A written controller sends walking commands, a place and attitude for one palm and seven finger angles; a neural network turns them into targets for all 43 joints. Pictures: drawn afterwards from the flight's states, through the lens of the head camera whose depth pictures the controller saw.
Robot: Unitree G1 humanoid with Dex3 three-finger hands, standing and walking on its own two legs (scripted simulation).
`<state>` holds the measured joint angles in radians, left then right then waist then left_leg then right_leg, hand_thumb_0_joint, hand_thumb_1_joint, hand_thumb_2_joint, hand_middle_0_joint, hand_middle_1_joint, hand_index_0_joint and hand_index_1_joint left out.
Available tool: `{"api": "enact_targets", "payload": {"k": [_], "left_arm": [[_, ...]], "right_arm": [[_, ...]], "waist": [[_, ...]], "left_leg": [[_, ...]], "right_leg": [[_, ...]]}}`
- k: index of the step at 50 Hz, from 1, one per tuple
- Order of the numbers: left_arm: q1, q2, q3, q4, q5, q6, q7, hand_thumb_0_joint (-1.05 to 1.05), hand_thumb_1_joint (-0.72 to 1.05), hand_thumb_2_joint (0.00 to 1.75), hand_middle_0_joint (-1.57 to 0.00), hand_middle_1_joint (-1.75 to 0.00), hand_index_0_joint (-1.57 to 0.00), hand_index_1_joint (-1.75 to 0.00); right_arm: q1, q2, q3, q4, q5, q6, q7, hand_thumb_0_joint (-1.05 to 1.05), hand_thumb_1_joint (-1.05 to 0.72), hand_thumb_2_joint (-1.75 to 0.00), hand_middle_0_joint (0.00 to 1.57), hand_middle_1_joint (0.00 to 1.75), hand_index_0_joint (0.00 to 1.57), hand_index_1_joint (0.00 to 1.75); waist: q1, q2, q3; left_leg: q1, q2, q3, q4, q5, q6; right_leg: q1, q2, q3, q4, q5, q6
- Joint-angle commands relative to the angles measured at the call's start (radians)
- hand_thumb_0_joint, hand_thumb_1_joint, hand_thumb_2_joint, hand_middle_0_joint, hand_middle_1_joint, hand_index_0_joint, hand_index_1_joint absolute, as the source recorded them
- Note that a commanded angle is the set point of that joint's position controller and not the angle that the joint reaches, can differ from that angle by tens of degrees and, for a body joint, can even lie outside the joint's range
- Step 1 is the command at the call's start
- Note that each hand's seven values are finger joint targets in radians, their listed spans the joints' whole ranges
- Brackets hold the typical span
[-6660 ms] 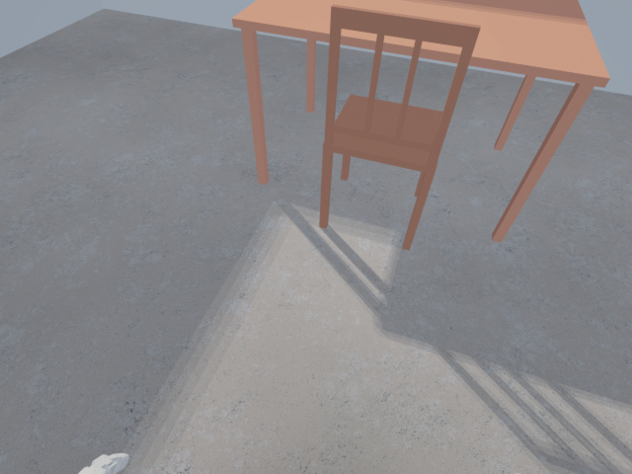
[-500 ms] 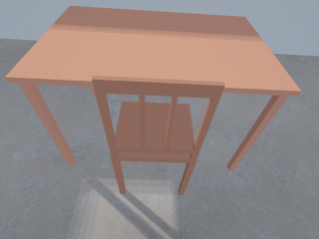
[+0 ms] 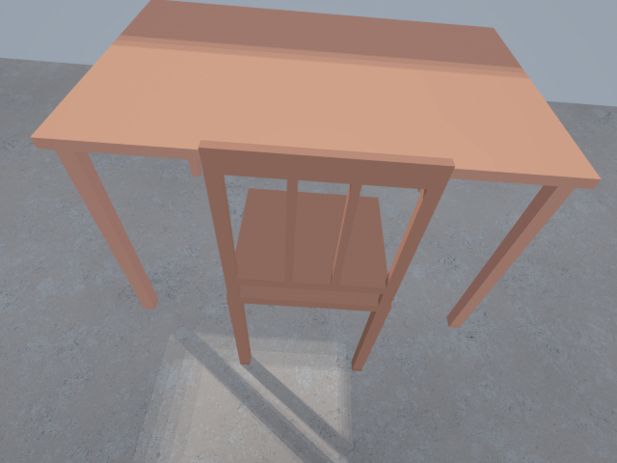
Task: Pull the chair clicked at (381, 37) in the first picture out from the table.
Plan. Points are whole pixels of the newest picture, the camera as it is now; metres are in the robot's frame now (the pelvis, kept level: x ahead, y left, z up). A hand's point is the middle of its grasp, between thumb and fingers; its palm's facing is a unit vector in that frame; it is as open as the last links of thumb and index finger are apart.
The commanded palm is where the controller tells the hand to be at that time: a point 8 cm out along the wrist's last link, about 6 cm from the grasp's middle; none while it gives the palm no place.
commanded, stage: look again from close up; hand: left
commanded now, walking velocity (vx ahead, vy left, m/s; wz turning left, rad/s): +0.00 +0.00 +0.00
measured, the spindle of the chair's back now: (290, 235) +0.53 +0.07 -0.09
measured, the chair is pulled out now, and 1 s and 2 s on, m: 0.00 0.00 0.00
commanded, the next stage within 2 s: shuffle to correct the standing spot in 0.04 s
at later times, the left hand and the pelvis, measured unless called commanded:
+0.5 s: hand out of the picture -0.01 +0.13 -0.18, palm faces -0.02 -0.99 -0.17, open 7.4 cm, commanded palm none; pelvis +0.02 -0.04 -0.01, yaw -2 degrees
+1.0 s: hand out of the picture +0.09 +0.08 -0.19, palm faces +0.07 -0.99 -0.11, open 7.4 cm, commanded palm none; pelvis +0.09 -0.08 +0.00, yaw +2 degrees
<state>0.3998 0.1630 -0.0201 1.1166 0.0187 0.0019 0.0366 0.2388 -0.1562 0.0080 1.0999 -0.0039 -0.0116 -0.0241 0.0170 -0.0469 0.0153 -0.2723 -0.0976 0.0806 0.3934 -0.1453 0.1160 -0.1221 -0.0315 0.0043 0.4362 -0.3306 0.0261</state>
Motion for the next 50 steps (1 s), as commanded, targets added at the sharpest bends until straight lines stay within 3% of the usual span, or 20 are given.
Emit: {"api": "enact_targets", "payload": {"k": [1,7,10,14,19,22,24,26,27,28,31,35,38,39,40,41,42,45,48,50], "left_arm": [[0.098,0.074,0.006,-0.011,0.001,-0.02,0.012,0.0,0.9,0.9,-0.2,-0.3,-0.2,-0.3],[0.1,0.068,0.005,-0.01,0.0,-0.023,0.012,0.0,0.9,0.9,-0.2,-0.3,-0.2,-0.3],[0.102,0.058,0.006,0.003,0.0,-0.017,0.009,0.0,0.9,0.9,-0.2,-0.3,-0.2,-0.3],[0.095,0.056,0.014,-0.004,0.012,-0.001,-0.002,0.0,0.9,0.9,-0.2,-0.3,-0.2,-0.3],[0.061,0.046,0.03,-0.032,0.017,0.005,-0.015,0.0,0.9,0.9,-0.2,-0.3,-0.2,-0.3],[0.063,0.025,0.034,-0.037,0.013,-0.004,-0.023,0.0,0.9,0.9,-0.2,-0.3,-0.2,-0.3],[0.11,0.036,0.039,-0.016,0.013,-0.011,-0.021,0.0,0.9,0.9,-0.2,-0.3,-0.2,-0.3],[0.122,0.1,0.048,-0.015,0.009,-0.012,-0.009,0.0,0.9,0.9,-0.2,-0.3,-0.2,-0.3],[0.114,0.121,0.051,-0.028,0.007,-0.013,-0.003,0.0,0.9,0.9,-0.2,-0.3,-0.2,-0.3],[0.092,0.088,0.045,-0.036,0.008,-0.019,0.0,0.0,0.9,0.9,-0.2,-0.3,-0.2,-0.3],[0.092,0.076,0.042,-0.028,0.012,-0.035,0.002,0.0,0.9,0.9,-0.2,-0.3,-0.2,-0.3],[0.124,0.089,0.044,-0.013,0.015,-0.033,0.002,0.0,0.9,0.9,-0.2,-0.3,-0.2,-0.3],[0.064,0.093,0.045,-0.03,0.003,-0.025,-0.009,0.0,0.9,0.9,-0.2,-0.3,-0.2,-0.3],[0.051,0.089,0.047,-0.038,0.001,-0.023,-0.013,0.0,0.9,0.9,-0.2,-0.3,-0.2,-0.3],[0.06,0.059,0.047,-0.057,-0.005,-0.024,-0.018,0.0,0.9,0.9,-0.2,-0.3,-0.2,-0.3],[0.044,0.046,0.038,-0.086,-0.003,-0.026,-0.019,0.0,0.9,0.9,-0.2,-0.3,-0.2,-0.3],[0.014,0.085,0.052,-0.116,0.009,-0.012,-0.013,0.0,0.9,0.9,-0.2,-0.3,-0.2,-0.3],[-0.048,0.049,0.066,-0.113,0.024,0.009,-0.028,0.0,0.9,0.9,-0.2,-0.3,-0.2,-0.3],[0.001,0.022,0.065,-0.1,0.018,0.03,-0.039,0.0,0.9,0.9,-0.2,-0.3,-0.2,-0.3],[-0.017,0.028,0.066,-0.112,0.016,0.041,-0.04,0.0,0.9,0.9,-0.2,-0.3,-0.2,-0.3]], "right_arm": [[0.053,-0.117,-0.017,-0.023,0.006,-0.021,-0.003,0.0,-0.9,-0.9,0.2,0.3,0.2,0.3],[0.05,-0.104,-0.011,-0.015,0.008,-0.023,-0.006,0.0,-0.9,-0.9,0.2,0.3,0.2,0.3],[0.068,-0.112,-0.014,0.0,0.001,-0.021,-0.009,0.0,-0.9,-0.9,0.2,0.3,0.2,0.3],[0.078,-0.146,-0.033,0.0,-0.004,-0.01,-0.013,0.0,-0.9,-0.9,0.2,0.3,0.2,0.3],[0.121,-0.16,-0.05,-0.01,-0.013,-0.021,-0.022,0.0,-0.9,-0.9,0.2,0.3,0.2,0.3],[0.106,-0.141,-0.048,-0.014,-0.015,-0.024,-0.024,0.0,-0.9,-0.9,0.2,0.3,0.2,0.3],[0.074,-0.116,-0.043,-0.02,-0.011,-0.021,-0.02,0.0,-0.9,-0.9,0.2,0.3,0.2,0.3],[0.044,-0.049,-0.026,-0.043,-0.007,-0.022,-0.01,0.0,-0.9,-0.9,0.2,0.3,0.2,0.3],[0.015,-0.046,-0.03,-0.048,-0.011,-0.014,-0.008,0.0,-0.9,-0.9,0.2,0.3,0.2,0.3],[-0.011,-0.058,-0.037,-0.054,-0.017,-0.009,-0.005,0.0,-0.9,-0.9,0.2,0.3,0.2,0.3],[0.027,-0.019,-0.031,-0.039,-0.014,-0.015,-0.003,0.0,-0.9,-0.9,0.2,0.3,0.2,0.3],[0.004,-0.001,-0.025,-0.059,-0.011,-0.021,-0.007,0.0,-0.9,-0.9,0.2,0.3,0.2,0.3],[0.123,-0.016,-0.026,-0.024,-0.012,-0.03,-0.019,0.0,-0.9,-0.9,0.2,0.3,0.2,0.3],[0.217,-0.051,-0.035,0.004,-0.014,-0.037,-0.027,0.0,-0.9,-0.9,0.2,0.3,0.2,0.3],[0.295,-0.138,-0.053,0.018,-0.024,-0.043,-0.036,0.0,-0.9,-0.9,0.2,0.3,0.2,0.3],[0.35,-0.201,-0.062,0.02,-0.021,-0.038,-0.044,0.0,-0.9,-0.9,0.2,0.3,0.2,0.3],[0.314,-0.214,-0.064,-0.009,-0.015,-0.026,-0.039,0.0,-0.9,-0.9,0.2,0.3,0.2,0.3],[0.156,-0.12,-0.043,-0.042,-0.021,-0.039,-0.044,0.0,-0.9,-0.9,0.2,0.3,0.2,0.3],[0.102,-0.132,-0.046,-0.067,-0.021,-0.045,-0.037,0.0,-0.9,-0.9,0.2,0.3,0.2,0.3],[0.1,-0.146,-0.054,-0.074,-0.023,-0.036,-0.029,0.0,-0.9,-0.9,0.2,0.3,0.2,0.3]], "waist": [[-0.01,0.037,0.028],[-0.008,0.026,0.049],[-0.017,0.05,0.034],[-0.018,0.093,0.088],[-0.026,0.108,0.017],[-0.007,0.078,-0.008],[0.018,0.004,0.008],[0.028,-0.177,0.055],[0.033,-0.205,0.093],[0.027,-0.181,0.165],[0.0,-0.012,0.108],[0.015,-0.056,0.035],[-0.048,-0.057,-0.025],[-0.09,-0.026,-0.072],[-0.108,0.152,-0.118],[-0.112,0.278,-0.119],[-0.107,0.167,-0.074],[-0.033,0.155,0.097],[0.006,0.166,0.051],[0.0,0.197,0.036]], "left_leg": [[0.108,0.198,-0.232,-0.123,-0.102,-0.043],[0.108,0.191,-0.208,-0.094,-0.032,-0.04],[0.119,0.218,-0.249,-0.123,-0.17,-0.036],[0.05,0.285,-0.354,-0.203,-0.421,0.007],[0.068,0.373,-0.41,-0.183,-0.3,0.091],[0.008,0.353,-0.333,-0.114,-0.162,0.077],[-0.15,0.254,-0.219,-0.02,-0.256,-0.003],[-0.277,0.093,-0.012,0.206,-0.3,-0.072],[-0.29,0.091,0.016,0.356,-0.348,-0.074],[-0.327,0.115,-0.009,0.479,-0.357,-0.068],[-0.325,0.126,-0.007,0.558,-0.339,-0.078],[-0.253,0.117,0.052,0.404,-0.305,-0.082],[0.019,0.082,0.089,0.138,-0.095,-0.074],[0.172,0.132,0.027,0.057,0.042,-0.056],[0.343,0.354,-0.248,0.023,0.295,0.034],[0.406,0.574,-0.513,-0.029,0.612,0.174],[0.297,0.626,-0.512,-0.041,0.497,0.236],[0.05,0.484,-0.33,-0.103,0.399,0.129],[0.012,0.397,-0.145,-0.1,0.391,0.064],[0.013,0.366,-0.1,-0.099,0.319,0.044]], "right_leg": [[-0.125,-0.059,0.052,-0.078,0.055,-0.048],[-0.126,-0.063,0.054,-0.092,0.077,-0.049],[-0.134,-0.04,0.025,-0.057,0.001,-0.047],[-0.197,0.0,-0.021,0.056,-0.092,-0.054],[-0.265,-0.004,-0.005,0.268,-0.149,-0.065],[-0.154,-0.005,-0.013,0.142,-0.097,-0.064],[0.01,-0.024,0.021,-0.057,-0.011,-0.069],[0.028,-0.197,0.219,-0.203,-0.161,-0.151],[-0.04,-0.273,0.292,-0.274,-0.212,-0.202],[-0.096,-0.271,0.28,-0.279,-0.073,-0.221],[0.013,-0.233,0.143,-0.157,0.442,-0.268],[0.106,-0.183,0.063,-0.069,0.766,-0.245],[0.027,-0.099,-0.014,0.075,0.803,-0.178],[-0.039,-0.08,-0.022,0.215,0.712,-0.146],[-0.245,-0.002,-0.067,0.425,0.341,-0.085],[-0.427,0.055,-0.066,0.672,-0.228,-0.058],[-0.437,0.015,0.016,0.791,-0.268,-0.075],[-0.464,-0.022,0.05,0.823,-0.082,-0.041],[-0.387,-0.019,0.017,0.751,0.007,-0.015],[-0.37,-0.017,-0.014,0.669,0.028,0.0]]}}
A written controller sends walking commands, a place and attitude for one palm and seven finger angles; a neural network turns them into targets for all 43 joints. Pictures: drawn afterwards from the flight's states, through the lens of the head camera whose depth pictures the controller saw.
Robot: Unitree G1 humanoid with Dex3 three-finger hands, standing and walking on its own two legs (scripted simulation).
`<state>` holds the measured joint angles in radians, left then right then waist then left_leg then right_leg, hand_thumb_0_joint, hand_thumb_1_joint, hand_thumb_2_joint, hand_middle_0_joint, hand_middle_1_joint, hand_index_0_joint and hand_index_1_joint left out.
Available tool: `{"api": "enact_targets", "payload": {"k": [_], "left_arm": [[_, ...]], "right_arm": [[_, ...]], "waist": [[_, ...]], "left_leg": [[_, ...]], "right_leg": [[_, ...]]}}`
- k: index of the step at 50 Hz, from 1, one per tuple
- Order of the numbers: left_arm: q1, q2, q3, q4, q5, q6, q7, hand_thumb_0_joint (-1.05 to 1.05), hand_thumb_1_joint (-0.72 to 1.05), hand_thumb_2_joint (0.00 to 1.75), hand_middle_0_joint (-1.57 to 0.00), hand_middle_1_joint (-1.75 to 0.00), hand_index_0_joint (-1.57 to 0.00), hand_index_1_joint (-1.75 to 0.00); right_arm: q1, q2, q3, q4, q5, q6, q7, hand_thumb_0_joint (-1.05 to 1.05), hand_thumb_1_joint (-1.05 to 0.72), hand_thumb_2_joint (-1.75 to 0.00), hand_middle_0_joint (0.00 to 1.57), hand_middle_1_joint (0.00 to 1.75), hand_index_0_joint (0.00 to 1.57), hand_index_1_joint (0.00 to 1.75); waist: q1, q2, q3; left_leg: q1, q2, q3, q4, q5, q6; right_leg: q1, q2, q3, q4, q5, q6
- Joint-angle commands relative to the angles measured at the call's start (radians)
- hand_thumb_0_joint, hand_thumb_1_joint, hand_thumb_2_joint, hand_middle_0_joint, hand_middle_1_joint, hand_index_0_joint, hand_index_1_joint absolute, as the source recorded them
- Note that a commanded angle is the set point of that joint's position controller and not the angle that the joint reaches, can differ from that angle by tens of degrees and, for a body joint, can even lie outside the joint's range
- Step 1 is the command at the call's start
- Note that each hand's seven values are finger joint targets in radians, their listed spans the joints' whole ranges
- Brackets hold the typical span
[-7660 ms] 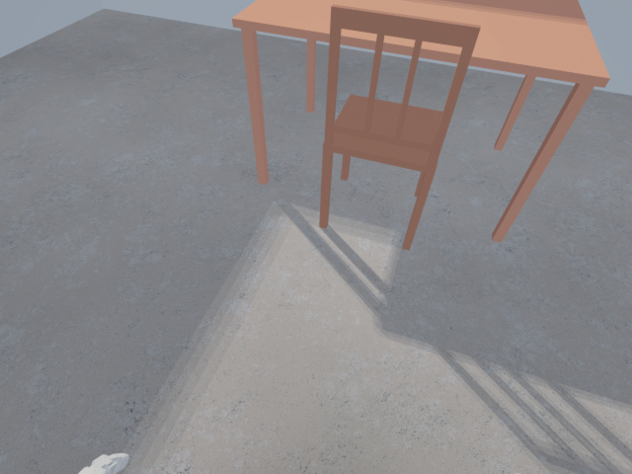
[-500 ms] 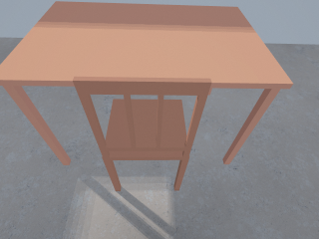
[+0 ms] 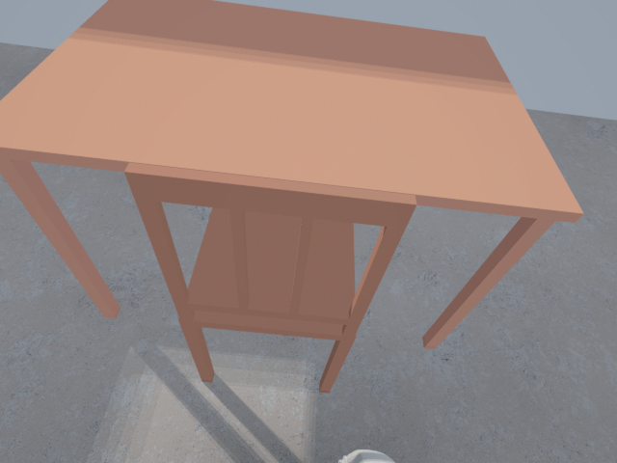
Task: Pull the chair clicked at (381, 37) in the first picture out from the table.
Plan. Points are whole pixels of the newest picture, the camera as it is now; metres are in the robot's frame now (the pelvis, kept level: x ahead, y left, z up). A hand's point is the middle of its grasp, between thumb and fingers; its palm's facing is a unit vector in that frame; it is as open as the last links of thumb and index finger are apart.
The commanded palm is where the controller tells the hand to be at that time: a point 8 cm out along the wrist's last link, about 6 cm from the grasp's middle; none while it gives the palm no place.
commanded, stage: come to a stop and stand still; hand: left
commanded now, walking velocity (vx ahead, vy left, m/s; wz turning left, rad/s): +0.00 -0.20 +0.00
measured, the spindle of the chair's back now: (241, 264) +0.44 +0.14 -0.09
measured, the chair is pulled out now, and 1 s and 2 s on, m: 0.00 0.00 0.00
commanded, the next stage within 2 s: look again from close up in 0.98 s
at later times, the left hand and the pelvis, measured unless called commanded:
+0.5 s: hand out of the picture +0.06 +0.11 -0.18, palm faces +0.07 -0.97 -0.23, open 7.3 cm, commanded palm none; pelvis +0.01 -0.08 -0.01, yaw +2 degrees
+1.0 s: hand out of the picture -0.06 +0.07 -0.18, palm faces +0.08 -0.99 -0.13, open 7.4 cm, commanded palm none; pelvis +0.00 -0.08 +0.00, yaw +1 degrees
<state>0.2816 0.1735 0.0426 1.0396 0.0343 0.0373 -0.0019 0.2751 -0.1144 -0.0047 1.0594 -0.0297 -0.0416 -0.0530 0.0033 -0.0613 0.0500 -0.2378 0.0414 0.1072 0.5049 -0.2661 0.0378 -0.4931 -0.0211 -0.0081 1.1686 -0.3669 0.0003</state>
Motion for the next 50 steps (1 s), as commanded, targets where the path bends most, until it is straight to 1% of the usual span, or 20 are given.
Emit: {"api": "enact_targets", "payload": {"k": [1,7,9,10,11,13,14,15,18,23,27,31,35,36,38,39,40,44,47,50], "left_arm": [[0.074,0.021,0.005,-0.047,0.0,0.008,-0.001,0.0,0.9,0.9,-0.2,-0.3,-0.2,-0.3],[0.029,0.01,0.001,-0.074,-0.011,-0.027,0.01,0.0,0.9,0.9,-0.2,-0.3,-0.2,-0.3],[0.13,0.071,0.008,-0.033,-0.012,-0.056,0.022,0.0,0.9,0.9,-0.2,-0.3,-0.2,-0.3],[0.105,0.136,0.007,-0.029,-0.009,-0.072,0.03,0.0,0.9,0.9,-0.2,-0.3,-0.2,-0.3],[0.071,0.186,0.013,-0.055,-0.011,-0.068,0.029,0.0,0.9,0.9,-0.2,-0.3,-0.2,-0.3],[-0.007,0.202,0.017,-0.085,-0.002,-0.057,0.029,0.0,0.9,0.9,-0.2,-0.3,-0.2,-0.3],[-0.013,0.203,0.023,-0.083,-0.006,-0.062,0.036,0.0,0.9,0.9,-0.2,-0.3,-0.2,-0.3],[-0.014,0.188,0.018,-0.081,-0.007,-0.062,0.043,0.0,0.9,0.9,-0.2,-0.3,-0.2,-0.3],[-0.001,0.195,0.029,-0.086,-0.003,-0.05,0.053,0.0,0.9,0.9,-0.2,-0.3,-0.2,-0.3],[-0.05,0.194,0.033,-0.111,-0.013,-0.025,0.056,0.0,0.9,0.9,-0.2,-0.3,-0.2,-0.3],[-0.038,0.079,0.012,-0.118,-0.014,0.009,0.054,0.0,0.9,0.9,-0.2,-0.3,-0.2,-0.3],[0.019,0.058,0.01,-0.083,-0.003,0.005,0.04,0.0,0.9,0.9,-0.2,-0.3,-0.2,-0.3],[0.109,0.022,-0.012,-0.043,-0.005,-0.03,0.039,0.0,0.9,0.9,-0.2,-0.3,-0.2,-0.3],[0.132,0.03,-0.017,-0.031,-0.004,-0.042,0.044,0.0,0.9,0.9,-0.2,-0.3,-0.2,-0.3],[0.122,0.122,-0.017,-0.029,-0.011,-0.059,0.047,0.0,0.9,0.9,-0.2,-0.3,-0.2,-0.3],[0.101,0.122,-0.019,-0.031,-0.013,-0.063,0.045,0.0,0.9,0.9,-0.2,-0.3,-0.2,-0.3],[0.095,0.107,-0.018,-0.022,-0.014,-0.074,0.047,0.0,0.9,0.9,-0.2,-0.3,-0.2,-0.3],[0.091,0.104,-0.028,-0.007,-0.017,-0.081,0.045,0.0,0.9,0.9,-0.2,-0.3,-0.2,-0.3],[0.12,0.069,-0.038,0.009,-0.027,-0.079,0.04,0.0,0.9,0.9,-0.2,-0.3,-0.2,-0.3],[0.139,0.057,-0.04,0.04,-0.024,-0.069,0.043,0.0,0.9,0.9,-0.2,-0.3,-0.2,-0.3]], "right_arm": [[0.072,-0.193,-0.048,-0.034,0.001,0.001,0.003,0.0,-0.9,-0.9,0.2,0.3,0.2,0.3],[0.032,-0.191,-0.053,-0.056,-0.005,0.029,0.018,0.0,-0.9,-0.9,0.2,0.3,0.2,0.3],[0.061,-0.15,-0.043,-0.048,0.01,0.029,0.029,0.0,-0.9,-0.9,0.2,0.3,0.2,0.3],[0.106,-0.078,-0.029,-0.049,0.02,0.035,0.031,0.0,-0.9,-0.9,0.2,0.3,0.2,0.3],[0.144,-0.069,-0.028,-0.059,0.023,0.049,0.027,0.0,-0.9,-0.9,0.2,0.3,0.2,0.3],[0.121,-0.065,-0.035,-0.053,0.021,0.063,0.034,0.0,-0.9,-0.9,0.2,0.3,0.2,0.3],[0.113,-0.079,-0.031,-0.051,0.022,0.068,0.03,0.0,-0.9,-0.9,0.2,0.3,0.2,0.3],[0.101,-0.1,-0.034,-0.05,0.026,0.068,0.028,0.0,-0.9,-0.9,0.2,0.3,0.2,0.3],[0.085,-0.099,-0.038,-0.054,0.028,0.074,0.031,0.0,-0.9,-0.9,0.2,0.3,0.2,0.3],[0.134,-0.091,-0.035,-0.051,0.026,0.074,0.039,0.0,-0.9,-0.9,0.2,0.3,0.2,0.3],[0.03,-0.166,-0.037,-0.095,0.004,0.056,0.035,0.0,-0.9,-0.9,0.2,0.3,0.2,0.3],[-0.057,-0.181,-0.034,-0.123,-0.001,0.054,0.039,0.0,-0.9,-0.9,0.2,0.3,0.2,0.3],[0.02,-0.171,-0.032,-0.083,0.004,0.054,0.034,0.0,-0.9,-0.9,0.2,0.3,0.2,0.3],[0.039,-0.142,-0.028,-0.077,0.011,0.052,0.034,0.0,-0.9,-0.9,0.2,0.3,0.2,0.3],[0.035,-0.091,-0.017,-0.093,0.019,0.055,0.034,0.0,-0.9,-0.9,0.2,0.3,0.2,0.3],[0.013,-0.104,-0.016,-0.087,0.013,0.056,0.037,0.0,-0.9,-0.9,0.2,0.3,0.2,0.3],[-0.013,-0.107,-0.015,-0.075,0.008,0.057,0.039,0.0,-0.9,-0.9,0.2,0.3,0.2,0.3],[0.047,-0.081,0.0,-0.017,0.025,0.044,0.036,0.0,-0.9,-0.9,0.2,0.3,0.2,0.3],[0.063,-0.114,0.002,0.016,0.028,0.019,0.023,0.0,-0.9,-0.9,0.2,0.3,0.2,0.3],[0.055,-0.109,0.008,0.031,0.028,0.024,0.017,0.0,-0.9,-0.9,0.2,0.3,0.2,0.3]], "waist": [[0.005,0.231,0.007],[0.004,0.26,-0.024],[0.04,0.087,-0.099],[0.008,-0.137,-0.125],[-0.009,-0.225,-0.129],[-0.018,-0.111,-0.037],[-0.009,-0.253,-0.051],[-0.002,-0.282,-0.046],[0.007,-0.156,-0.062],[-0.024,-0.059,-0.06],[0.013,0.314,-0.003],[0.036,0.186,0.022],[0.04,0.073,-0.008],[0.034,-0.012,0.0],[0.001,-0.183,0.042],[-0.003,-0.138,0.037],[0.006,-0.205,0.066],[-0.027,-0.029,-0.008],[-0.006,0.083,-0.051],[0.003,0.096,-0.01]], "left_leg": [[-0.019,0.227,-0.129,-0.21,0.411,0.12],[-0.048,0.191,-0.141,-0.106,0.25,0.069],[-0.068,0.091,-0.077,0.05,0.075,-0.015],[-0.139,0.025,-0.047,0.12,-0.189,-0.06],[-0.113,-0.006,-0.053,0.183,-0.314,-0.067],[-0.084,-0.011,-0.047,0.253,-0.276,-0.066],[-0.118,-0.006,-0.054,0.276,-0.264,-0.072],[-0.126,0.0,-0.071,0.287,-0.254,-0.075],[-0.105,-0.025,-0.048,0.256,-0.229,-0.084],[0.13,-0.043,-0.002,-0.082,0.033,-0.07],[-0.068,0.205,-0.237,-0.272,0.192,0.112],[-0.123,0.182,-0.234,-0.29,-0.085,0.136],[-0.072,0.145,-0.223,-0.172,-0.17,0.1],[-0.072,0.082,-0.178,-0.086,-0.141,0.059],[-0.127,-0.03,-0.056,0.071,-0.133,-0.029],[-0.096,-0.031,-0.057,0.104,-0.13,-0.045],[-0.119,-0.012,-0.066,0.144,-0.125,-0.048],[0.051,-0.02,-0.064,-0.031,0.008,-0.05],[0.16,0.056,-0.122,-0.09,0.367,-0.019],[0.134,0.064,-0.129,-0.107,0.319,-0.021]], "right_leg": [[0.0,-0.032,-0.013,-0.108,0.062,0.031],[0.21,-0.016,-0.071,-0.545,0.073,0.034],[0.399,-0.048,-0.029,-0.774,0.264,0.04],[0.431,-0.214,0.145,-0.8,0.418,-0.005],[0.353,-0.32,0.243,-0.847,0.46,-0.074],[0.212,-0.307,0.205,-0.859,0.404,-0.118],[0.262,-0.302,0.234,-0.825,0.56,-0.13],[0.282,-0.306,0.212,-0.795,0.686,-0.15],[0.293,-0.323,0.178,-0.75,0.771,-0.178],[0.137,-0.252,0.136,-0.709,0.406,-0.113],[0.159,-0.026,-0.036,-0.318,-0.132,-0.002],[0.155,-0.037,-0.018,-0.231,-0.092,-0.008],[0.323,-0.022,-0.053,-0.698,0.017,-0.002],[0.355,-0.045,-0.006,-0.84,0.081,-0.008],[0.302,-0.277,0.284,-0.961,0.159,-0.111],[0.269,-0.293,0.287,-0.959,0.205,-0.153],[0.275,-0.269,0.271,-0.949,0.327,-0.165],[0.302,-0.197,0.126,-0.817,0.594,-0.128],[0.303,-0.095,0.044,-0.769,0.507,-0.045],[0.3,-0.096,0.045,-0.808,0.415,-0.036]]}}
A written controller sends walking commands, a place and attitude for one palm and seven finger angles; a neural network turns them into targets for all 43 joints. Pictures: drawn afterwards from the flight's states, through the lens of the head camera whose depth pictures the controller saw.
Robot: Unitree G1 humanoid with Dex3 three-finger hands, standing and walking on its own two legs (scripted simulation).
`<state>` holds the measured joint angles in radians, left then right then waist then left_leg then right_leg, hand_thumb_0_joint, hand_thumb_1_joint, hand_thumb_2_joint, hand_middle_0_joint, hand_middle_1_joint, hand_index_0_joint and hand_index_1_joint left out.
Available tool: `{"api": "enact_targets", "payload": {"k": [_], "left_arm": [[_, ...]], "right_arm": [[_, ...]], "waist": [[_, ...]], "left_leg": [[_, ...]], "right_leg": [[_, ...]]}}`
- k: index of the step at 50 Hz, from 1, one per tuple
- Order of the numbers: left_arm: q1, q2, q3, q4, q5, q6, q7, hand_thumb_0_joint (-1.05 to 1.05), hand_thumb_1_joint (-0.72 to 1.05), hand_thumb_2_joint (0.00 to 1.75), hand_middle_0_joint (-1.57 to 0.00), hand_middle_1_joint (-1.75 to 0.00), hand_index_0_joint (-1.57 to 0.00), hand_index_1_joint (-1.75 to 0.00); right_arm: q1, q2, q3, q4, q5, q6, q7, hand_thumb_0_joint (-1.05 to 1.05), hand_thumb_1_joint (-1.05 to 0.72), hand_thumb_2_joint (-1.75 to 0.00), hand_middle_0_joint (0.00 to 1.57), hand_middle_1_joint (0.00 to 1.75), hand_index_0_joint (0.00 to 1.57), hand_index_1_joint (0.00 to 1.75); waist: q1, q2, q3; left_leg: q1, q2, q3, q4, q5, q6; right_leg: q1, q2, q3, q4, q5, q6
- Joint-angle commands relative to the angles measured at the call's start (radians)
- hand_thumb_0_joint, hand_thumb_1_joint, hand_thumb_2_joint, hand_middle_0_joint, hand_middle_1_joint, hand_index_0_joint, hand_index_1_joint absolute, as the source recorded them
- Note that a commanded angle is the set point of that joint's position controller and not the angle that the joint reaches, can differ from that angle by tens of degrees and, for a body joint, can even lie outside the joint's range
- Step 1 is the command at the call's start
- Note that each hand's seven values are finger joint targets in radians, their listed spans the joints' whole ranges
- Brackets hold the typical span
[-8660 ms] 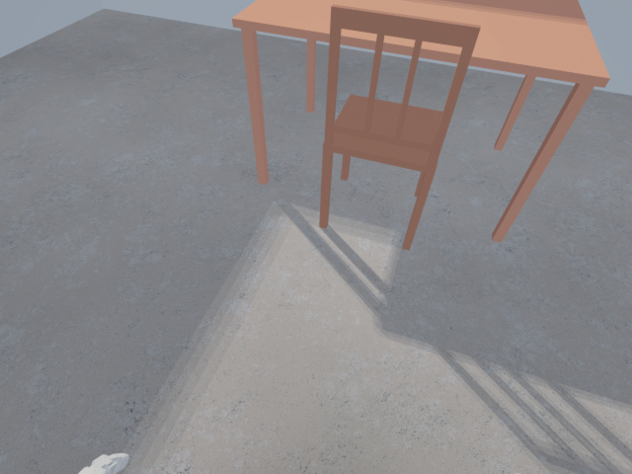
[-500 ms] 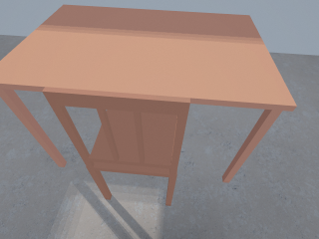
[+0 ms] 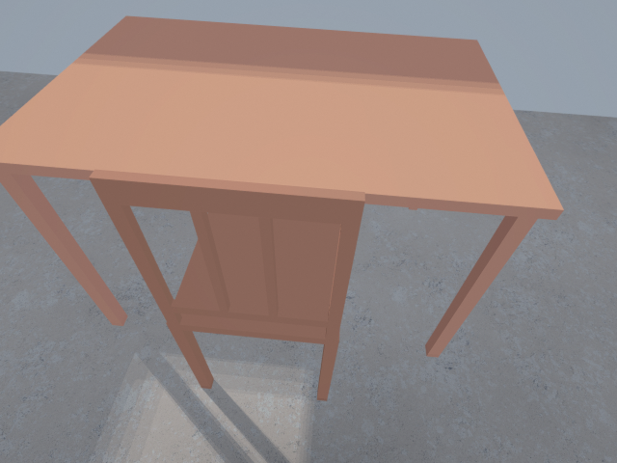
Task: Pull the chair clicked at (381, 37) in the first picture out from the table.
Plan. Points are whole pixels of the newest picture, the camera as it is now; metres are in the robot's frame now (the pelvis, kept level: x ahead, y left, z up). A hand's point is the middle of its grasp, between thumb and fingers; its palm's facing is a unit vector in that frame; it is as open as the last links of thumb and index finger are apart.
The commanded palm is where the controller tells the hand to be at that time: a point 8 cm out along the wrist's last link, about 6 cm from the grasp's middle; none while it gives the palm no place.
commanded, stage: look again from close up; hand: left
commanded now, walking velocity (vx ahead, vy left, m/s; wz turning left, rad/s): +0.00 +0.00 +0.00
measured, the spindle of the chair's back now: (213, 266) +0.45 +0.21 -0.09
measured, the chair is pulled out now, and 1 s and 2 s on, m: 0.00 0.00 0.00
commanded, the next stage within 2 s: raise the hand toward the chair's back in 0.86 s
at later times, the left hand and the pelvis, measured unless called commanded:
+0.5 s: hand out of the picture +0.02 +0.24 -0.17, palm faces +0.00 -0.97 -0.25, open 7.4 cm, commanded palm none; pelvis -0.01 +0.05 +0.00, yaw -1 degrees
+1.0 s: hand out of the picture +0.01 +0.20 -0.17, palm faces +0.06 -0.98 -0.18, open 7.4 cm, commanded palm +0.10 +0.25 -0.07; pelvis +0.01 +0.03 +0.00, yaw -1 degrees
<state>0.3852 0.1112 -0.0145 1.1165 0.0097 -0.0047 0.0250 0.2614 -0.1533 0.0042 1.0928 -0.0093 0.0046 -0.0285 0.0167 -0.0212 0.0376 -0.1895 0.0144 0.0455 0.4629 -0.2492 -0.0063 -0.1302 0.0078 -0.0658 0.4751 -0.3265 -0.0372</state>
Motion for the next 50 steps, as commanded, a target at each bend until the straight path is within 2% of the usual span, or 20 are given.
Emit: {"api": "enact_targets", "payload": {"k": [1,3,4,5,6,7,8,10,12,16,19,21,23,32,37,40,47,48,49,50], "left_arm": [[0.037,0.118,0.017,-0.032,0.0,-0.024,0.017,0.0,0.9,0.9,-0.2,-0.3,-0.2,-0.3],[0.043,0.109,0.014,-0.026,0.0,-0.021,0.018,0.0,0.9,0.9,-0.2,-0.3,-0.2,-0.3],[0.11,0.128,0.019,0.021,0.019,-0.06,0.054,0.0,0.9,0.9,-0.2,-0.3,-0.2,-0.3],[0.056,0.18,0.023,-0.033,0.009,-0.059,0.044,0.0,0.9,0.9,-0.2,-0.3,-0.2,-0.3],[-0.005,0.161,0.018,-0.056,0.009,-0.052,0.033,0.0,0.9,0.9,-0.2,-0.3,-0.2,-0.3],[-0.034,0.161,0.026,-0.069,0.014,-0.052,0.029,0.0,0.9,0.9,-0.2,-0.3,-0.2,-0.3],[-0.024,0.148,0.028,-0.075,0.012,-0.051,0.029,0.0,0.9,0.9,-0.2,-0.3,-0.2,-0.3],[-0.032,0.132,0.027,-0.084,0.01,-0.035,0.024,0.0,0.9,0.9,-0.2,-0.3,-0.2,-0.3],[-0.032,0.123,0.025,-0.088,0.009,-0.024,0.019,0.0,0.9,0.9,-0.2,-0.3,-0.2,-0.3],[-0.026,0.117,0.023,-0.087,0.007,-0.015,0.016,0.0,0.9,0.9,-0.2,-0.3,-0.2,-0.3],[-0.034,0.125,0.025,-0.093,0.005,-0.013,0.016,0.0,0.9,0.9,-0.2,-0.3,-0.2,-0.3],[-0.039,0.129,0.024,-0.092,0.004,-0.011,0.017,0.0,0.9,0.9,-0.2,-0.3,-0.2,-0.3],[-0.042,0.134,0.027,-0.093,0.003,-0.01,0.016,0.0,0.9,0.9,-0.2,-0.3,-0.2,-0.3],[-0.04,0.148,0.026,-0.074,0.002,-0.013,0.019,0.0,0.9,0.9,-0.2,-0.3,-0.2,-0.3],[-0.031,0.146,0.023,-0.06,0.004,-0.014,0.02,0.0,0.9,0.9,-0.2,-0.3,-0.2,-0.3],[-0.027,0.145,0.022,-0.051,0.004,-0.015,0.022,0.0,0.9,0.9,-0.2,-0.3,-0.2,-0.3],[-0.021,0.147,0.017,-0.041,0.005,-0.019,0.02,0.0,0.9,0.9,-0.2,-0.3,-0.2,-0.3],[0.027,0.153,0.019,-0.02,0.022,-0.04,0.055,0.0,0.9,0.9,-0.2,-0.3,-0.2,-0.3],[-0.675,0.353,0.123,-1.592,-0.187,-0.233,0.051,0.0,0.88,0.89,-0.2,-0.3,-0.2,-0.3],[-0.251,0.264,0.101,-1.303,-0.106,-0.171,0.086,0.0,0.85,0.88,-0.2,-0.29,-0.2,-0.29]], "right_arm": [[0.076,-0.07,0.001,0.001,0.007,-0.023,-0.008,0.0,-0.9,-0.9,0.2,0.3,0.2,0.3],[0.073,-0.066,0.003,0.008,0.008,-0.022,-0.009,0.0,-0.9,-0.9,0.2,0.3,0.2,0.3],[-0.039,-0.093,-0.001,-0.059,0.007,-0.043,0.005,0.0,-0.9,-0.9,0.2,0.3,0.2,0.3],[0.024,-0.046,-0.005,-0.09,0.002,-0.024,0.008,0.0,-0.9,-0.9,0.2,0.3,0.2,0.3],[0.06,-0.05,-0.01,-0.075,-0.004,-0.019,0.008,0.0,-0.9,-0.9,0.2,0.3,0.2,0.3],[0.091,-0.051,-0.006,-0.07,-0.01,-0.021,0.012,0.0,-0.9,-0.9,0.2,0.3,0.2,0.3],[0.12,-0.064,-0.005,-0.071,-0.01,-0.028,0.013,0.0,-0.9,-0.9,0.2,0.3,0.2,0.3],[0.114,-0.083,-0.007,-0.081,-0.01,-0.034,0.011,0.0,-0.9,-0.9,0.2,0.3,0.2,0.3],[0.089,-0.089,-0.005,-0.092,-0.009,-0.039,0.007,0.0,-0.9,-0.9,0.2,0.3,0.2,0.3],[0.088,-0.109,-0.006,-0.096,-0.006,-0.041,0.004,0.0,-0.9,-0.9,0.2,0.3,0.2,0.3],[0.095,-0.113,-0.007,-0.083,-0.006,-0.046,0.003,0.0,-0.9,-0.9,0.2,0.3,0.2,0.3],[0.099,-0.115,-0.007,-0.072,-0.005,-0.046,0.003,0.0,-0.9,-0.9,0.2,0.3,0.2,0.3],[0.099,-0.115,-0.008,-0.065,-0.005,-0.048,0.003,0.0,-0.9,-0.9,0.2,0.3,0.2,0.3],[0.083,-0.105,-0.008,-0.036,0.0,-0.049,-0.001,0.0,-0.9,-0.9,0.2,0.3,0.2,0.3],[0.064,-0.106,-0.009,-0.03,0.001,-0.046,-0.002,0.0,-0.9,-0.9,0.2,0.3,0.2,0.3],[0.056,-0.113,-0.009,-0.026,0.002,-0.046,-0.003,0.0,-0.9,-0.9,0.2,0.3,0.2,0.3],[0.037,-0.107,-0.007,-0.018,0.004,-0.043,-0.003,0.0,-0.9,-0.9,0.2,0.3,0.2,0.3],[-0.007,-0.148,-0.014,-0.078,0.009,-0.043,0.003,0.0,-0.9,-0.9,0.2,0.3,0.2,0.3],[0.044,-0.292,-0.048,-0.414,0.052,-0.179,-0.029,0.0,-0.9,-0.9,0.2,0.3,0.2,0.3],[-0.056,-0.183,-0.002,-0.355,0.044,-0.279,-0.062,0.0,-0.9,-0.9,0.2,0.3,0.2,0.3]], "waist": [[-0.011,0.073,0.0],[-0.007,0.068,0.026],[0.029,0.049,0.065],[-0.038,-0.001,0.04],[-0.057,0.083,0.054],[-0.057,0.086,0.034],[-0.058,0.073,0.003],[-0.044,0.087,0.017],[-0.022,0.118,0.055],[-0.007,0.029,0.061],[-0.003,0.028,0.041],[-0.006,0.011,0.04],[-0.004,0.035,0.022],[-0.007,0.028,-0.013],[-0.011,0.011,-0.002],[-0.014,0.035,-0.015],[-0.013,0.016,0.014],[-0.003,-0.04,0.02],[-0.115,0.16,-0.479],[-0.024,0.306,-0.445]], "left_leg": [[0.083,0.091,-0.076,-0.076,0.318,0.029],[0.068,0.091,-0.082,-0.093,0.284,0.032],[-0.044,0.088,-0.039,0.147,0.261,0.011],[-0.066,0.044,-0.05,0.124,-0.065,0.018],[-0.041,0.047,-0.048,0.082,-0.067,0.017],[-0.031,0.048,-0.042,0.061,-0.01,0.013],[-0.043,0.055,-0.069,0.047,0.018,0.02],[-0.089,0.068,-0.108,-0.007,0.004,0.039],[-0.137,0.082,-0.143,-0.064,-0.003,0.056],[-0.141,0.091,-0.17,-0.112,-0.019,0.07],[-0.11,0.094,-0.174,-0.125,0.057,0.073],[-0.085,0.094,-0.169,-0.129,0.076,0.073],[-0.066,0.094,-0.167,-0.13,0.118,0.073],[0.025,0.083,-0.12,-0.092,0.284,0.067],[0.048,0.078,-0.105,-0.081,0.29,0.062],[0.067,0.078,-0.097,-0.074,0.316,0.057],[0.065,0.079,-0.089,-0.088,0.28,0.055],[0.003,0.109,-0.091,0.099,0.496,0.029],[0.301,0.013,-0.091,0.003,0.571,0.019],[0.394,0.064,-0.079,-0.054,0.699,0.026]], "right_leg": [[-0.045,-0.121,0.098,-0.112,0.352,0.002],[-0.05,-0.116,0.099,-0.134,0.291,0.004],[-0.079,-0.175,0.181,-0.148,0.666,0.038],[-0.094,-0.222,0.215,-0.165,0.458,-0.006],[-0.141,-0.203,0.185,-0.163,0.211,-0.041],[-0.138,-0.171,0.147,-0.143,0.136,-0.054],[-0.119,-0.138,0.136,-0.114,0.06,-0.049],[-0.105,-0.099,0.106,-0.072,-0.029,-0.036],[-0.092,-0.075,0.082,-0.043,-0.013,-0.023],[-0.076,-0.071,0.073,-0.026,0.013,-0.01],[-0.063,-0.077,0.066,-0.014,0.054,-0.002],[-0.07,-0.081,0.07,-0.018,0.06,0.002],[-0.066,-0.083,0.066,-0.015,0.075,0.005],[-0.062,-0.104,0.079,-0.039,0.173,0.013],[-0.071,-0.109,0.089,-0.054,0.204,0.014],[-0.065,-0.115,0.095,-0.054,0.234,0.014],[-0.067,-0.115,0.101,-0.084,0.248,0.015],[-0.079,-0.139,0.129,-0.078,0.503,0.032],[-0.056,-0.048,0.02,0.04,0.508,0.012],[-0.135,-0.009,0.011,0.129,0.214,-0.002]]}}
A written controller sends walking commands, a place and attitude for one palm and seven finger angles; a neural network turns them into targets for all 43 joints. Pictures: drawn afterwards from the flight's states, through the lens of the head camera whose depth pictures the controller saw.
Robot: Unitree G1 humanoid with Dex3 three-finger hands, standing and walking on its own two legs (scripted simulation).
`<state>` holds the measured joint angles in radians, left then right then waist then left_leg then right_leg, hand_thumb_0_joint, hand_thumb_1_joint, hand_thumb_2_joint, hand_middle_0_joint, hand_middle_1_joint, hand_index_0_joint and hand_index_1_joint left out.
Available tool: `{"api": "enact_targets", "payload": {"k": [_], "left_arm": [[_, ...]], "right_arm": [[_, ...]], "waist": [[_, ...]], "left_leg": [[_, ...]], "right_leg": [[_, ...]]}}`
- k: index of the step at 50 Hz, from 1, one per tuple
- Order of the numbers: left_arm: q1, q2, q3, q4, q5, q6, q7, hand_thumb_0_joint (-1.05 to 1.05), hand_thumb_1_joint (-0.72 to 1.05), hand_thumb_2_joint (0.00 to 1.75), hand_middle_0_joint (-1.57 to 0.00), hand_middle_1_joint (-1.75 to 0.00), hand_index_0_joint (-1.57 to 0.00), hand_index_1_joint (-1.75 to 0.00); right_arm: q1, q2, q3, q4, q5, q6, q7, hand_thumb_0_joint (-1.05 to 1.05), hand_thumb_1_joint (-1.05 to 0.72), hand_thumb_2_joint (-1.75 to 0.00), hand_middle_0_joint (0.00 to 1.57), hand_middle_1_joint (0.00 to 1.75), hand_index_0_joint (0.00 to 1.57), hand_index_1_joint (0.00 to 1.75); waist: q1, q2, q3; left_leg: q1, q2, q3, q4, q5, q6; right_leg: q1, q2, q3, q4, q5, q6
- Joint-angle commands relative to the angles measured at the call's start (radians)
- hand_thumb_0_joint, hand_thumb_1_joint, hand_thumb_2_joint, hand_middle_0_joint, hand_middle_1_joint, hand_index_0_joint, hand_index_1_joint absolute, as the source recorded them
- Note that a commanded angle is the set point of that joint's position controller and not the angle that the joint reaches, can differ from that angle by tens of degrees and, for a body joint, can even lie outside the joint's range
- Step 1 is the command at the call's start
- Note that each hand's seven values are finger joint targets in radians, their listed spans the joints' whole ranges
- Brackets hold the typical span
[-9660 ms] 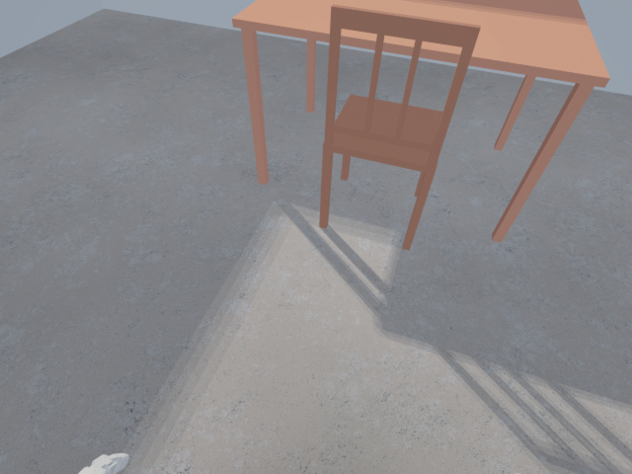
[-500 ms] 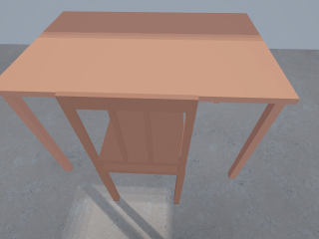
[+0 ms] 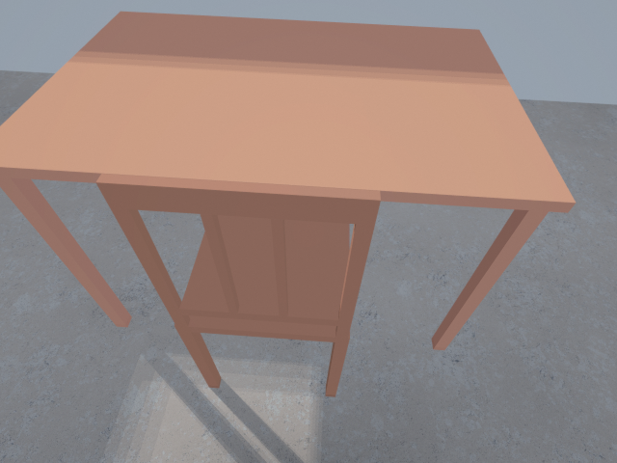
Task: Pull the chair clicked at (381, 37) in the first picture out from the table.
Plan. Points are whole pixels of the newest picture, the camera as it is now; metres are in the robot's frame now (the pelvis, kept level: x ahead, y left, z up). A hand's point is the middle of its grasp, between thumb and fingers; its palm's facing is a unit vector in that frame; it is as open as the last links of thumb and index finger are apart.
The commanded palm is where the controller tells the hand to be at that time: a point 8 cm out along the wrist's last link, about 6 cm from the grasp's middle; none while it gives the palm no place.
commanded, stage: raise the hand toward the chair's back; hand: left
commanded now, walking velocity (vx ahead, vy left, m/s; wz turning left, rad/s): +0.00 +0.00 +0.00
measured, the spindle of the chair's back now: (223, 268) +0.44 +0.19 -0.09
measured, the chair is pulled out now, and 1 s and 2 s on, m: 0.00 0.00 0.00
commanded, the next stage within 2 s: none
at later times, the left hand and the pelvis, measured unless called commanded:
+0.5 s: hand out of the picture +0.11 +0.17 -0.07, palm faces +0.16 -0.99 -0.07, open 10.3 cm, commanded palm +0.11 +0.22 -0.06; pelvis -0.06 -0.05 -0.10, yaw +2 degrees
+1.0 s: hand (175, 438) +0.16 +0.18 -0.06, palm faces -0.02 -1.00 -0.06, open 14.6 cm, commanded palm +0.14 +0.24 -0.05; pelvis -0.06 -0.01 -0.09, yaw +1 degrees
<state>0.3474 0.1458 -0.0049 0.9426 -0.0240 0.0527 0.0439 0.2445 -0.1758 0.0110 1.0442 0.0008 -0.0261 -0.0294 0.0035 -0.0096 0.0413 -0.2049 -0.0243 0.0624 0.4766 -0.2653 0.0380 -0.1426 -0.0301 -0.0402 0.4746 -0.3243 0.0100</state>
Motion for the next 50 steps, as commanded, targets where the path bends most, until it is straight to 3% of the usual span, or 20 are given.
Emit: {"api": "enact_targets", "payload": {"k": [1,2,3,6,8,9,10,12,14,18,21,24,27,31,34,37,40,44,47,50], "left_arm": [[-0.097,0.07,0.018,-0.852,-0.077,-0.184,0.096,0.0,0.83,0.87,-0.19,-0.29,-0.19,-0.29],[0.118,-0.05,-0.046,-0.764,-0.092,-0.094,0.098,0.0,0.81,0.86,-0.19,-0.29,-0.19,-0.29],[-0.066,-0.045,-0.077,-1.02,-0.137,-0.123,0.076,0.0,0.78,0.85,-0.19,-0.28,-0.19,-0.28],[-0.015,0.069,0.075,-0.861,-0.117,-0.263,0.026,0.0,0.71,0.82,-0.18,-0.27,-0.18,-0.27],[0.158,0.002,0.091,-0.672,-0.141,-0.376,-0.063,0.0,0.67,0.8,-0.18,-0.26,-0.18,-0.26],[0.23,0.01,0.123,-0.656,-0.163,-0.447,-0.12,0.0,0.64,0.79,-0.17,-0.26,-0.17,-0.26],[0.278,0.019,0.142,-0.671,-0.185,-0.516,-0.185,0.0,0.62,0.78,-0.17,-0.26,-0.17,-0.26],[0.314,0.11,0.231,-0.645,-0.2,-0.624,-0.307,0.0,0.57,0.76,-0.17,-0.25,-0.17,-0.25],[0.255,0.183,0.286,-0.661,-0.209,-0.676,-0.394,0.0,0.53,0.74,-0.16,-0.24,-0.16,-0.24],[-0.02,0.261,0.346,-0.982,-0.268,-0.685,-0.379,0.0,0.43,0.7,-0.15,-0.23,-0.15,-0.23],[-0.13,0.25,0.336,-1.207,-0.287,-0.779,-0.32,0.0,0.36,0.67,-0.15,-0.22,-0.15,-0.22],[-0.159,0.201,0.214,-1.238,-0.272,-0.817,-0.35,0.0,0.29,0.64,-0.14,-0.2,-0.14,-0.2],[-0.142,0.165,0.124,-1.056,-0.273,-0.738,-0.438,0.0,0.22,0.61,-0.13,-0.19,-0.13,-0.19],[-0.03,0.24,0.219,-0.909,-0.29,-0.495,-0.501,0.0,0.13,0.57,-0.12,-0.18,-0.12,-0.18],[0.036,0.288,0.365,-0.986,-0.325,-0.386,-0.441,0.0,0.06,0.54,-0.12,-0.17,-0.12,-0.17],[0.053,0.266,0.421,-1.111,-0.329,-0.437,-0.313,0.0,-0.01,0.51,-0.11,-0.16,-0.11,-0.16],[0.048,0.191,0.322,-1.137,-0.272,-0.539,-0.245,0.0,-0.08,0.48,-0.1,-0.15,-0.1,-0.15],[-0.002,0.152,0.199,-1.008,-0.218,-0.617,-0.29,0.0,-0.17,0.44,-0.09,-0.13,-0.09,-0.13],[-0.017,0.164,0.17,-1.013,-0.236,-0.603,-0.364,0.0,-0.24,0.41,-0.09,-0.12,-0.09,-0.12],[-0.022,0.239,0.252,-1.128,-0.264,-0.578,-0.369,0.0,-0.31,0.38,-0.08,-0.11,-0.08,-0.11]], "right_arm": [[-0.011,-0.149,-0.029,-0.192,0.02,-0.256,-0.066,0.0,-0.9,-0.9,0.2,0.3,0.2,0.3],[0.033,-0.129,-0.049,-0.223,0.048,-0.251,-0.048,0.0,-0.9,-0.9,0.2,0.3,0.2,0.3],[-0.009,-0.175,-0.051,-0.324,0.055,-0.257,-0.04,0.0,-0.9,-0.9,0.2,0.3,0.2,0.3],[-0.031,-0.206,-0.071,-0.383,0.01,-0.271,-0.049,0.0,-0.9,-0.9,0.2,0.3,0.2,0.3],[-0.077,-0.195,-0.078,-0.426,0.006,-0.258,-0.029,0.0,-0.9,-0.9,0.2,0.3,0.2,0.3],[-0.106,-0.192,-0.087,-0.455,0.0,-0.258,-0.02,0.0,-0.9,-0.9,0.2,0.3,0.2,0.3],[-0.122,-0.188,-0.094,-0.482,-0.001,-0.258,-0.008,0.0,-0.9,-0.9,0.2,0.3,0.2,0.3],[-0.139,-0.185,-0.107,-0.524,0.011,-0.259,0.021,0.0,-0.9,-0.9,0.2,0.3,0.2,0.3],[-0.16,-0.185,-0.109,-0.58,0.022,-0.254,0.03,0.0,-0.9,-0.9,0.2,0.3,0.2,0.3],[-0.186,-0.167,-0.103,-0.671,0.025,-0.232,-0.001,0.0,-0.9,-0.9,0.2,0.3,0.2,0.3],[-0.128,-0.141,-0.096,-0.636,0.015,-0.247,-0.021,0.0,-0.9,-0.9,0.2,0.3,0.2,0.3],[-0.104,-0.154,-0.084,-0.592,0.012,-0.275,-0.039,0.0,-0.9,-0.9,0.2,0.3,0.2,0.3],[-0.089,-0.182,-0.071,-0.567,0.03,-0.297,-0.049,0.0,-0.9,-0.9,0.2,0.3,0.2,0.3],[-0.105,-0.201,-0.075,-0.613,0.058,-0.27,-0.067,0.0,-0.9,-0.9,0.2,0.3,0.2,0.3],[-0.13,-0.17,-0.08,-0.648,0.057,-0.236,-0.068,0.0,-0.9,-0.9,0.2,0.3,0.2,0.3],[-0.131,-0.124,-0.08,-0.637,0.041,-0.228,-0.057,0.0,-0.9,-0.9,0.2,0.3,0.2,0.3],[-0.104,-0.114,-0.084,-0.601,0.022,-0.232,-0.035,0.0,-0.9,-0.9,0.2,0.3,0.2,0.3],[-0.087,-0.163,-0.086,-0.578,0.018,-0.245,-0.026,0.0,-0.9,-0.9,0.2,0.3,0.2,0.3],[-0.074,-0.194,-0.083,-0.601,0.031,-0.256,-0.033,0.0,-0.9,-0.9,0.2,0.3,0.2,0.3],[-0.063,-0.199,-0.086,-0.623,0.036,-0.264,-0.043,0.0,-0.9,-0.9,0.2,0.3,0.2,0.3]], "waist": [[-0.041,0.228,-0.337],[-0.054,0.136,-0.235],[-0.051,0.11,-0.112],[-0.072,-0.15,-0.032],[-0.018,-0.318,-0.017],[0.023,-0.328,-0.058],[0.045,-0.317,-0.104],[0.073,-0.14,-0.189],[0.065,-0.024,-0.269],[0.041,0.037,-0.374],[-0.005,0.18,-0.426],[-0.073,0.149,-0.385],[-0.115,0.063,-0.293],[-0.04,-0.048,-0.337],[0.032,-0.068,-0.442],[0.063,0.0,-0.483],[0.024,0.033,-0.412],[-0.052,0.019,-0.299],[-0.054,0.045,-0.354],[-0.015,0.09,-0.488]], "left_leg": [[0.278,0.1,-0.087,-0.044,0.659,-0.037],[0.176,0.099,-0.117,-0.054,0.542,-0.029],[0.068,0.093,-0.119,-0.026,0.388,-0.03],[-0.14,0.035,-0.104,0.114,0.124,-0.016],[-0.307,0.028,-0.093,0.205,0.071,-0.028],[-0.381,0.02,-0.077,0.253,0.04,-0.033],[-0.429,0.012,-0.063,0.292,0.032,-0.039],[-0.485,-0.003,-0.043,0.368,0.045,-0.053],[-0.548,-0.014,-0.02,0.444,0.025,-0.051],[-0.635,-0.011,-0.023,0.545,-0.096,-0.026],[-0.577,0.023,-0.047,0.6,-0.067,-0.01],[-0.605,0.043,-0.07,0.655,-0.086,-0.001],[-0.671,0.049,-0.091,0.669,-0.143,0.006],[-0.706,0.027,-0.087,0.617,-0.157,0.01],[-0.644,0.02,-0.085,0.566,-0.063,0.005],[-0.593,0.03,-0.089,0.538,0.031,-0.009],[-0.539,0.04,-0.086,0.511,0.075,-0.01],[-0.584,0.043,-0.102,0.535,-0.045,-0.006],[-0.549,0.043,-0.11,0.521,-0.084,-0.001],[-0.456,0.044,-0.12,0.492,-0.011,-0.004]], "right_leg": [[-0.167,0.013,-0.016,0.129,0.124,-0.037],[-0.22,0.012,-0.042,0.117,0.048,-0.019],[-0.217,0.008,-0.048,0.077,0.085,-0.025],[-0.345,0.029,-0.072,0.063,0.085,-0.023],[-0.441,0.034,-0.078,0.163,0.054,-0.02],[-0.467,0.034,-0.059,0.217,0.039,-0.019],[-0.463,0.032,-0.044,0.262,0.059,-0.021],[-0.43,0.008,0.013,0.331,0.16,-0.027],[-0.425,-0.009,0.062,0.379,0.163,-0.029],[-0.464,-0.028,0.194,0.372,-0.092,-0.006],[-0.551,-0.002,0.172,0.4,-0.132,-0.025],[-0.662,0.014,0.168,0.414,-0.161,-0.026],[-0.717,0.018,0.166,0.39,-0.227,-0.013],[-0.585,-0.005,0.187,0.333,-0.286,0.004],[-0.455,-0.012,0.156,0.354,-0.129,0.013],[-0.422,0.004,0.099,0.418,0.056,0.002],[-0.548,0.034,0.013,0.467,0.08,-0.018],[-0.704,0.039,-0.002,0.471,-0.077,-0.023],[-0.703,0.04,-0.002,0.46,-0.127,-0.028],[-0.634,0.041,-0.018,0.469,-0.062,-0.033]]}}
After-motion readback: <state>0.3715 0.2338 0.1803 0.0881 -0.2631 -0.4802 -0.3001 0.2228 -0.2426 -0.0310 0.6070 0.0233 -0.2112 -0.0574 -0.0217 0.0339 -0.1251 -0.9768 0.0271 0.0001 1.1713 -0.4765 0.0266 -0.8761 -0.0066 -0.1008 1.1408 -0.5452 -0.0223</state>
